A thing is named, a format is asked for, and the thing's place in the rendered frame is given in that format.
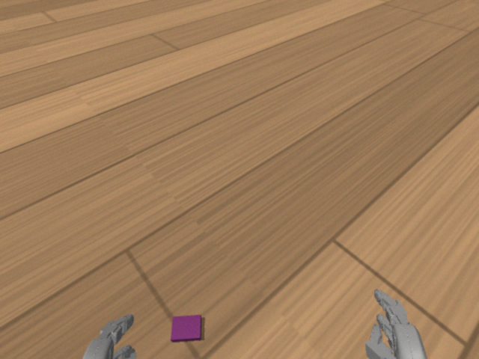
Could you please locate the right robot hand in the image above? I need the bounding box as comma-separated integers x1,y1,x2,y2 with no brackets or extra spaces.
365,289,427,359

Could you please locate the small box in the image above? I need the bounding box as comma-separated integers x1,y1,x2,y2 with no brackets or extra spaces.
171,315,201,342

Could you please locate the left robot hand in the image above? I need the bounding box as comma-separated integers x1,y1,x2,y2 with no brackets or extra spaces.
82,314,137,359

